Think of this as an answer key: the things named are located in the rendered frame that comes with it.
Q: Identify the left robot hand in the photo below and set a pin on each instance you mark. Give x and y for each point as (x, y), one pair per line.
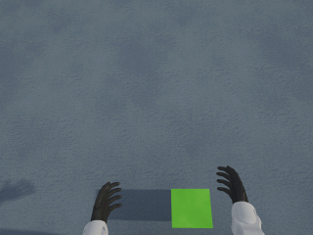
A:
(102, 208)

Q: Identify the robot right forearm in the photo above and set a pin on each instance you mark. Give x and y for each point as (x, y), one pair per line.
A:
(245, 221)

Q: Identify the carton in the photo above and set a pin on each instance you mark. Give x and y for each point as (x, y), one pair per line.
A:
(191, 208)

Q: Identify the robot left forearm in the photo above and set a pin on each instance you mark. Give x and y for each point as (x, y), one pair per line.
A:
(96, 227)

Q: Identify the right robot hand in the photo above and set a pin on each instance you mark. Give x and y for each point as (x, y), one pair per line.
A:
(236, 189)

